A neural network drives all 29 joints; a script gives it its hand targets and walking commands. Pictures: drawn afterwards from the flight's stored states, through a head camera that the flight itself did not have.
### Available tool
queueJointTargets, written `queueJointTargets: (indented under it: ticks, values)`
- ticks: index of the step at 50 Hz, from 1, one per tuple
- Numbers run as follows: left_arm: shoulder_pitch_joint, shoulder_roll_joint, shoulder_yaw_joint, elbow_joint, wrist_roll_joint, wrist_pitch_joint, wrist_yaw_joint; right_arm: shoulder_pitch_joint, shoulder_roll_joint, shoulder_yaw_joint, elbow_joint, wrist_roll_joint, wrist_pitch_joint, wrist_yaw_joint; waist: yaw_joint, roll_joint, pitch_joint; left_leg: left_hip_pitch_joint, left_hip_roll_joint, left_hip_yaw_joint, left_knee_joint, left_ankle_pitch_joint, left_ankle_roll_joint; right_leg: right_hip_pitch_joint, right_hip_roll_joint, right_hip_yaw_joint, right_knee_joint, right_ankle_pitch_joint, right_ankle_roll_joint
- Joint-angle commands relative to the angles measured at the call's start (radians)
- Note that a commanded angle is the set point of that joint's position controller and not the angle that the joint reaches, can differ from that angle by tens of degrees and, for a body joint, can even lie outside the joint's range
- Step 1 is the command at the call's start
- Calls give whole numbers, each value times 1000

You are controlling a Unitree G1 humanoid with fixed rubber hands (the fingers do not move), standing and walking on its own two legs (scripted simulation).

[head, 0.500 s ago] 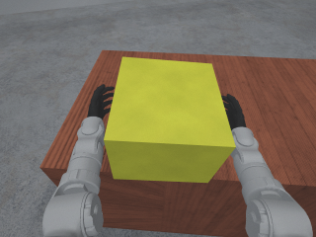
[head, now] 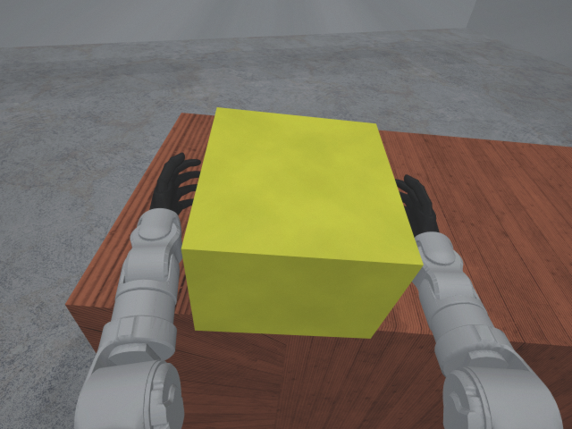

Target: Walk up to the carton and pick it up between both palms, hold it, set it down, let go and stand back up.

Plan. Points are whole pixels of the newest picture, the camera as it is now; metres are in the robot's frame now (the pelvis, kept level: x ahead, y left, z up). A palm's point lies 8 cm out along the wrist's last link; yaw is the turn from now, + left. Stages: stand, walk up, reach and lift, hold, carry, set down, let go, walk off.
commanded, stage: reach and lift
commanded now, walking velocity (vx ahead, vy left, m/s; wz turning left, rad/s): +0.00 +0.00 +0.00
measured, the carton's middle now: (291, 219) +0.43 +0.03 +0.09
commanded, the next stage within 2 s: hold in 1.78 s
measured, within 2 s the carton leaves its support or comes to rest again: neither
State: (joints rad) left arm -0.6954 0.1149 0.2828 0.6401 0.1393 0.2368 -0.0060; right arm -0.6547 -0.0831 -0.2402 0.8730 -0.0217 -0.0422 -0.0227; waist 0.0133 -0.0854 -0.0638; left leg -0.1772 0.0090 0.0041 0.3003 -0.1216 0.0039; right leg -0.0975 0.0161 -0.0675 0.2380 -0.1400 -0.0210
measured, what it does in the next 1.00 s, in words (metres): stands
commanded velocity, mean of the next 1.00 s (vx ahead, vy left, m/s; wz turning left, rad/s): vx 0.00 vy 0.00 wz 0.00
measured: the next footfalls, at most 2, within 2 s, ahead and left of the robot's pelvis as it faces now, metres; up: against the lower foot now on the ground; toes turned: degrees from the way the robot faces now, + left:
none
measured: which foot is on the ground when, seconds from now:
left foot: down 0.00-1.00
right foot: down 0.00-1.00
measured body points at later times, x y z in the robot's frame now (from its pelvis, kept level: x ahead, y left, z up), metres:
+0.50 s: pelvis +0.00 +0.01 +0.00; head -0.05 +0.03 +0.45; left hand +0.39 +0.20 +0.18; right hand +0.38 -0.17 +0.17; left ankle +0.02 +0.11 -0.75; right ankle -0.01 -0.10 -0.75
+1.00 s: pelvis -0.01 +0.01 +0.00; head -0.07 +0.03 +0.44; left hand +0.38 +0.19 +0.21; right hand +0.37 -0.18 +0.20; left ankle +0.02 +0.11 -0.75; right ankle -0.01 -0.10 -0.75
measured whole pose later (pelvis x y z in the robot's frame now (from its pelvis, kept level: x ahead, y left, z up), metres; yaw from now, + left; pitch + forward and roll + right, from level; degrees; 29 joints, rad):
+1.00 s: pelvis -0.01 +0.01 +0.00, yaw -1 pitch -4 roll -1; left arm -0.68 0.11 0.33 0.29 0.15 0.69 -0.02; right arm -0.73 -0.15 -0.08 0.63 0.24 0.40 -0.10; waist -0.08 -0.04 -0.09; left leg -0.12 0.00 0.01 0.32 -0.13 0.01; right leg -0.05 0.01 -0.05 0.27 -0.15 -0.01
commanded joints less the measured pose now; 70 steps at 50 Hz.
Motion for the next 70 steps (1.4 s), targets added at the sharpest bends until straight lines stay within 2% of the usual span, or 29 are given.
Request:
queueJointTargets:
  ticks: [1,3,6,10,15,22,26,32,36,41,43,47,52,57,67,70]
  values:
    - [-652,-638,-437,-190,-65,8,-104,-850,449,312,-358,42,-61,82,-30,163,-458,276,-17,41,23,294,-65,39,8,-22,-19,131,22]
    - [-612,-635,-445,-211,-75,53,-106,-813,453,330,-340,85,-4,74,-43,161,-430,262,-26,36,30,298,-59,63,7,-3,-20,156,25]
    - [-616,-660,-466,-288,-109,96,-113,-875,470,388,-469,136,33,63,-45,142,-500,241,-34,23,47,345,-59,106,15,3,4,243,39]
    - [-582,-637,-466,-349,-114,140,-118,-851,484,446,-534,183,98,44,-51,125,-485,239,-42,10,51,359,-52,147,19,16,21,310,50]
    - [-565,-599,-425,-363,-87,210,-137,-809,478,446,-497,211,176,33,-59,110,-360,215,-42,10,15,262,-38,134,17,23,9,232,51]
    - [-605,-608,-477,-469,-118,264,-135,-854,489,488,-601,269,230,32,-80,132,-403,255,-44,-3,34,291,-50,113,28,21,10,246,45]
    - [-622,-599,-480,-486,-124,292,-137,-853,490,491,-598,285,268,31,-93,127,-381,249,-41,-7,24,255,-45,102,29,26,8,227,43]
    - [-626,-596,-481,-529,-126,334,-141,-868,485,505,-637,319,311,32,-97,131,-402,255,-41,-10,23,252,-44,100,34,28,4,216,39]
    - [-619,-578,-450,-497,-110,367,-148,-863,473,485,-594,321,345,36,-97,119,-342,228,-38,-8,-3,176,-31,83,30,32,-9,153,37]
    - [-657,-590,-465,-539,-127,386,-148,-916,491,502,-646,350,359,41,-90,124,-409,233,-40,-10,11,207,-29,94,34,35,1,186,36]
    - [-661,-583,-466,-536,-129,392,-147,-911,488,499,-637,356,371,36,-98,122,-399,240,-40,-10,11,199,-29,93,33,38,0,186,38]
    - [-682,-572,-426,-481,-109,408,-157,-929,488,467,-579,338,388,38,-91,116,-340,185,-38,-5,-25,93,-12,76,24,44,-13,98,36]
    - [-720,-572,-424,-465,-111,411,-155,-952,490,450,-544,340,396,45,-96,123,-352,195,-35,-7,-24,87,-15,69,26,42,-13,89,35]
    - [-717,-581,-430,-460,-126,417,-156,-987,494,460,-584,359,398,36,-96,122,-390,198,-40,-7,-12,116,-12,89,27,49,-9,131,40]
    - [-694,-559,-422,-513,-121,440,-160,-948,465,481,-603,397,432,18,-106,126,-383,229,-42,-12,10,209,-27,112,34,50,0,220,45]
    - [-725,-559,-445,-537,-136,435,-158,-968,466,500,-614,396,436,21,-101,120,-395,244,-31,-18,6,190,-27,58,39,36,3,177,44]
